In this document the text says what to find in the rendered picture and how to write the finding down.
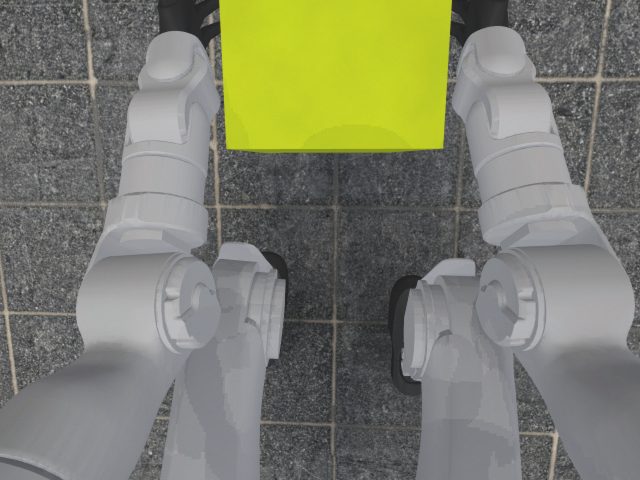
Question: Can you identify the robot right upper arm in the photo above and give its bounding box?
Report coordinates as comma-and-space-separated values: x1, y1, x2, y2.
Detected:
476, 244, 640, 480

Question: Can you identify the robot shin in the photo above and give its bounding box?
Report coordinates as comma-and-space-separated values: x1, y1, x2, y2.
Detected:
401, 258, 475, 382
208, 242, 273, 359

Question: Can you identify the robot left hand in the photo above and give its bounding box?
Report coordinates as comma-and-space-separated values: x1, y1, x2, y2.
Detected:
157, 0, 221, 49

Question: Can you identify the robot right forearm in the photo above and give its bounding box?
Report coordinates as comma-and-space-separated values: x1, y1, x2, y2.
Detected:
451, 26, 635, 325

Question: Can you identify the robot left forearm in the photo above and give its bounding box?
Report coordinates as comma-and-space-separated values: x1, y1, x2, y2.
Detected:
76, 31, 221, 334

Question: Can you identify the carton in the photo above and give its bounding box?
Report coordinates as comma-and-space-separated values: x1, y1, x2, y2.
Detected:
219, 0, 452, 153

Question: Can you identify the left robot shin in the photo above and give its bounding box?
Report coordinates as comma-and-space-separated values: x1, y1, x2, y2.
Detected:
208, 242, 273, 359

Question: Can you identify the robot right hand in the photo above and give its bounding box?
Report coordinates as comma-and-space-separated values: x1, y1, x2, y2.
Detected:
450, 0, 509, 47

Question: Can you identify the robot left upper arm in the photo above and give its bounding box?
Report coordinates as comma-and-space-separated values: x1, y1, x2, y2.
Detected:
0, 252, 221, 480

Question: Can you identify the right robot shin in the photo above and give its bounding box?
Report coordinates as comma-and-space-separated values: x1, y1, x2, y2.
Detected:
401, 258, 475, 382

